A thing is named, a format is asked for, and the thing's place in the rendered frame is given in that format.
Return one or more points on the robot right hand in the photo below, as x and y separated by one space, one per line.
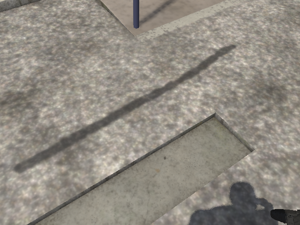
291 217

